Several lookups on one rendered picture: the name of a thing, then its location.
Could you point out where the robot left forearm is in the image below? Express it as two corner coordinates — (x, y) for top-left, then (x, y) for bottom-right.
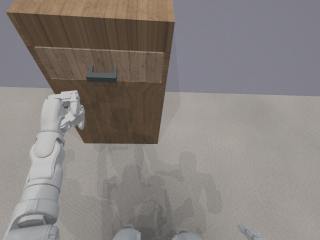
(2, 131), (65, 240)

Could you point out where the left robot thigh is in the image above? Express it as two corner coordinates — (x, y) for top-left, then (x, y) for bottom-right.
(112, 228), (141, 240)

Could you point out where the handle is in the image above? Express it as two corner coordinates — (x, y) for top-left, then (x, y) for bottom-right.
(86, 65), (118, 83)

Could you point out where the cabinet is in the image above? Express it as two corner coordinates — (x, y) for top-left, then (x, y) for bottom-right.
(6, 0), (175, 144)

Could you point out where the left robot hand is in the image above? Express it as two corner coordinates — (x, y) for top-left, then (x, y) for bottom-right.
(40, 90), (85, 137)

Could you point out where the drawer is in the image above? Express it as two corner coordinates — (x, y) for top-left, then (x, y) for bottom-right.
(35, 46), (163, 82)

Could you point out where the left robot upper arm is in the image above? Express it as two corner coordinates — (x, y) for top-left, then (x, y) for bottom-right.
(4, 224), (60, 240)

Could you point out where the right robot hand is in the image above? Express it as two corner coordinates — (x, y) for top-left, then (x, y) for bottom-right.
(237, 223), (266, 240)

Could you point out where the left robot shin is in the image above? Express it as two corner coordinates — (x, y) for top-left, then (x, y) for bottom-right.
(124, 225), (135, 229)

